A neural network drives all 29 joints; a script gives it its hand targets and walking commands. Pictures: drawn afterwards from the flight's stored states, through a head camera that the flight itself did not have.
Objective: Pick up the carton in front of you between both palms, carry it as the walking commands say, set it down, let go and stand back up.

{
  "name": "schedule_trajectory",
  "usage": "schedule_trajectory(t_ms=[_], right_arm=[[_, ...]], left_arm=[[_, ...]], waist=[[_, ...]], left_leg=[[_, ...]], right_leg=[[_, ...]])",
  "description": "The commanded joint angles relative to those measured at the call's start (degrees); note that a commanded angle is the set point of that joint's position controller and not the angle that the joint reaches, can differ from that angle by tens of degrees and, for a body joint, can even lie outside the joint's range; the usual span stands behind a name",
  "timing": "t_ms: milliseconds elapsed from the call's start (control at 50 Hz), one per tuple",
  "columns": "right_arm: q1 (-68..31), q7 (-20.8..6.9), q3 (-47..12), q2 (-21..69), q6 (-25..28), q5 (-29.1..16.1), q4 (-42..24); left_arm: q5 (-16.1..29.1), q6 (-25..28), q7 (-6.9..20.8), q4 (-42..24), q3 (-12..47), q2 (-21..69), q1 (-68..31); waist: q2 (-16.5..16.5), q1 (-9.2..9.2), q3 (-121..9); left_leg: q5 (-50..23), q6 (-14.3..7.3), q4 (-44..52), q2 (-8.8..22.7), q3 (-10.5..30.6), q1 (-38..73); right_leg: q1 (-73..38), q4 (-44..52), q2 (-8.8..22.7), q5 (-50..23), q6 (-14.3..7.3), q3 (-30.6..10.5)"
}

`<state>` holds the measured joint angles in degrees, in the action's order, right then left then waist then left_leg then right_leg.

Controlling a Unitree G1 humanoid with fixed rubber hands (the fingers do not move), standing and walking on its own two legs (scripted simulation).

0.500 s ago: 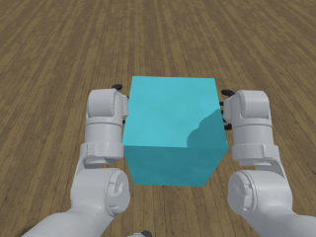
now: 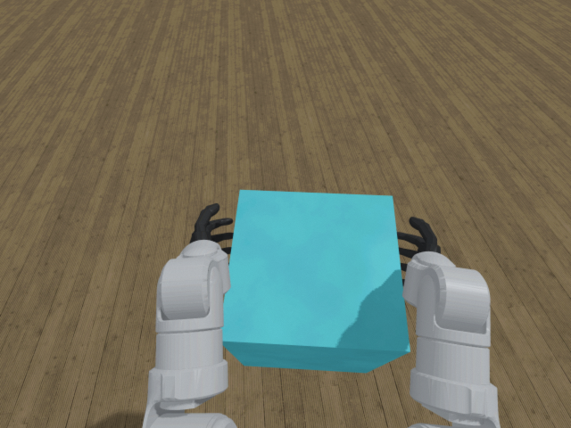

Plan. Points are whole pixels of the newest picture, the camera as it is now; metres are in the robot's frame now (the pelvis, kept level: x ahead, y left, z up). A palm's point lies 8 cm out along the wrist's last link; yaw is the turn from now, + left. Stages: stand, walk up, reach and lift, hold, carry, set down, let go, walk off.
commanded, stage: carry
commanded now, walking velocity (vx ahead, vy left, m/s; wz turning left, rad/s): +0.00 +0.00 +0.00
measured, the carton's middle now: (309, 290) +0.32 -0.01 -0.01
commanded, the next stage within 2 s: hold in 1.80 s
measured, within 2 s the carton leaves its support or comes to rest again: neither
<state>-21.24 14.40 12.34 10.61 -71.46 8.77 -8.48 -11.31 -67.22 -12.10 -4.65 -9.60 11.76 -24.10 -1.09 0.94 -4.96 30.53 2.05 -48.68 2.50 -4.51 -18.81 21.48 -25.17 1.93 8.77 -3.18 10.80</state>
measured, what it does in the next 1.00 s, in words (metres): walks ahead: left foot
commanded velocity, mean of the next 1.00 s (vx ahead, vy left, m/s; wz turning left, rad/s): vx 0.00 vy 0.00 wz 0.00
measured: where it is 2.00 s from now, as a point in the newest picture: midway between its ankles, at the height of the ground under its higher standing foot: outside the picture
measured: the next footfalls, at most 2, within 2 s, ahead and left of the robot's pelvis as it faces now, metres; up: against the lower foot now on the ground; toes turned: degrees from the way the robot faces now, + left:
left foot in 0.20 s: +0.21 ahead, +0.12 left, +0.00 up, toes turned -18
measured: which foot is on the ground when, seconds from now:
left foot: up 0.00-0.18, down 0.20-1.00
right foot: down 0.00-1.00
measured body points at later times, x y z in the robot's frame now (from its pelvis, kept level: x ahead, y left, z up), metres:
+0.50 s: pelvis +0.14 +0.03 -0.01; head +0.11 +0.03 +0.44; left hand +0.46 +0.16 +0.09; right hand +0.44 -0.13 +0.07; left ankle +0.18 +0.11 -0.74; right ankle +0.05 -0.09 -0.74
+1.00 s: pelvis +0.11 +0.01 -0.01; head +0.06 +0.02 +0.44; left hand +0.41 +0.15 +0.07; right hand +0.39 -0.14 +0.06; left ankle +0.18 +0.12 -0.74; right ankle +0.05 -0.09 -0.74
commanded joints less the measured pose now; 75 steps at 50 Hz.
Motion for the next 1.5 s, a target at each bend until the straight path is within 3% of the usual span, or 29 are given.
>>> schedule_trajectory(t_ms=[0, 60, 100, 140, 160, 180, 200, 220, 240, 280, 320, 400, 580, 720, 860, 960, 1080, 1280, 1480], right_arm=[[-35.53, -26.14, -42.29, 59.41, 0.48, -29.03, -0.58], [-35.72, -25.69, -41.84, 61.21, 1.72, -29.71, -1.89], [-36.78, -25.06, -41.87, 61.13, 2.19, -29.57, -3.45], [-37.26, -24.63, -41.86, 60.53, 2.21, -29.36, -4.5], [-37.16, -24.55, -41.85, 59.95, 2.04, -29.1, -4.77], [-36.64, -24.62, -41.67, 59.28, 1.67, -28.79, -4.59], [-35.66, -24.85, -41.16, 57.77, 1.13, -28.41, -3.92], [-35.31, -24.86, -40.7, 57.96, 1.43, -27.54, -1.38], [-33.38, -24.85, -40.13, 58.19, 1.68, -27.07, 0.71], [-32.13, -24.77, -39.6, 58.37, 1.86, -26.56, 2.72], [-31.89, -24.57, -39.16, 58.08, 1.97, -25.94, 3.45], [-33.48, -24.38, -39.38, 58.1, 2.08, -25.83, 3.07], [-38.45, -24.41, -41.69, 59.34, 2.03, -28.69, -1.08], [-36.94, -24.9, -41.86, 59.04, 1.7, -28.98, -0.91], [-35.2, -25.88, -42.04, 60.3, 3.25, -27.45, 3.8], [-34.65, -27.09, -41.75, 60.8, 7.49, -25.88, 7.28], [-35.16, -27.62, -41.66, 60.37, 13.15, -24.67, 7.95], [-29.53, -28.58, -37.55, 57.95, 23.97, -18.34, 13.63], [-30.51, -28.31, -30.69, 54.29, 35.42, -9.15, 19.71]], left_arm=[[25.46, -2.62, 22.42, 2.89, 35.56, 61.53, -20.89], [27.95, -1.89, 23.05, -0.17, 36.26, 61.94, -24.56], [28.94, -1.53, 23.25, -1.41, 36.9, 61.71, -25.69], [29.64, -1.54, 23.16, -2.38, 37.6, 61.32, -27.0], [29.66, -1.65, 23.02, -2.33, 37.89, 60.78, -26.89], [29.49, -1.79, 22.83, -1.68, 38.15, 60.12, -26.18], [29.21, -1.96, 22.67, -0.54, 38.27, 59.3, -24.81], [29.54, -2.71, 22.59, -1.82, 39.14, 59.55, -27.02], [29.7, -3.32, 22.72, -1.52, 39.3, 58.47, -27.64], [30.65, -3.79, 23.11, 0.12, 40.05, 58.27, -28.63], [30.81, -4.0, 23.48, 2.21, 39.41, 58.4, -27.89], [30.0, -4.01, 24.01, 5.62, 37.41, 59.37, -26.55], [29.2, -2.94, 23.23, 2.84, 36.78, 59.76, -27.98], [29.17, -2.64, 22.63, 0.17, 38.25, 59.48, -27.88], [28.81, -1.44, 23.95, 5.02, 39.14, 60.94, -26.62], [27.3, 2.59, 25.47, 10.22, 38.5, 62.45, -25.97], [25.56, 8.35, 26.18, 11.46, 37.49, 61.75, -25.63], [18.6, 19.22, 26.85, 15.99, 33.31, 58.34, -19.84], [10.04, 30.26, 26.29, 21.62, 26.7, 54.77, -21.42]], waist=[[7.54, -2.1, -22.63], [9.78, -1.74, -23.27], [10.47, -1.81, -23.37], [9.01, -1.27, -21.95], [7.32, -1.11, -21.08], [5.25, -1.03, -21.12], [0.15, -1.24, -22.9], [-6.72, -1.27, -23.65], [-8.76, -1.24, -22.83], [-5.0, -1.14, -22.26], [-3.88, -0.99, -22.32], [-1.25, -0.96, -23.47], [2.43, -1.07, -23.69], [1.07, -1.07, -22.65], [0.79, -0.94, -19.04], [1.06, -0.96, -15.67], [1.39, -1.01, -14.98], [0.82, -1.02, -16.27], [0.53, -0.9, -16.88]], left_leg=[[2.43, 0.38, 3.61, 1.39, 1.58, -19.51], [-9.78, 0.19, 12.61, -0.2, -1.48, -6.29], [-16.95, -0.19, 16.6, -0.47, -3.71, -1.03], [-28.76, -0.48, 24.23, -0.16, -4.94, 6.33], [-33.19, -0.57, 27.72, 1.25, -4.35, 10.12], [-38.06, -0.66, 28.45, 4.83, -2.07, 15.62], [-51.13, -1.14, 27.32, 11.75, 4.27, 20.38], [-53.72, -5.57, 25.25, 15.13, 7.55, 21.05], [-50.31, -6.53, 26.44, 15.2, 8.68, 18.67], [-52.32, -5.63, 24.92, 12.35, 5.26, 17.33], [-57.66, -4.64, 21.26, 10.32, 2.69, 17.83], [-63.52, -4.91, 17.17, 9.13, 1.28, 17.26], [-52.81, -5.03, 14.9, 7.39, 0.37, 10.91], [-44.97, -4.92, 15.53, 7.36, 0.28, 10.04], [-37.01, -4.37, 17.77, 7.6, 0.47, 8.82], [-30.57, -4.07, 20.15, 7.71, 0.8, 7.49], [-25.5, -3.85, 22.0, 7.59, 1.09, 7.2], [-25.88, -3.63, 22.42, 7.77, 1.05, 7.06], [-26.3, -3.75, 22.35, 7.93, 1.2, 7.03]], right_leg=[[-36.98, 5.19, 19.33, -37.82, -7.15, -20.22], [-27.02, 6.03, 15.17, -33.86, -3.84, -9.71], [-22.97, 4.86, 13.34, -29.95, -2.91, -5.77], [-16.87, 2.09, 10.84, -19.7, -0.59, -3.42], [-13.87, 0.34, 9.83, -13.68, 0.94, -3.23], [-9.48, -2.25, 9.01, -8.0, 2.44, -2.86], [-5.79, -6.07, 7.22, 3.03, 4.27, -2.35], [-5.66, -4.18, 4.7, 9.1, 5.7, -4.28], [-7.97, -2.61, 4.78, 11.13, 5.98, -4.88], [-10.88, -1.3, 5.73, 6.3, 6.38, -4.94], [-11.25, -1.72, 6.54, -2.65, 6.51, -4.78], [-11.31, -4.08, 6.49, -11.69, 6.6, -4.53], [-14.09, -6.19, 7.35, -18.16, 5.17, -5.21], [-12.57, -5.66, 7.28, -11.76, 3.9, -6.02], [-9.49, -3.38, 7.09, -3.68, 3.15, -6.82], [-6.95, -1.17, 7.21, 3.17, 2.63, -7.5], [-5.86, 0.32, 7.15, 7.61, 2.18, -8.08], [-6.22, -0.02, 6.82, 6.61, 1.68, -8.49], [-5.66, -0.47, 6.57, 6.81, 1.21, -8.65]])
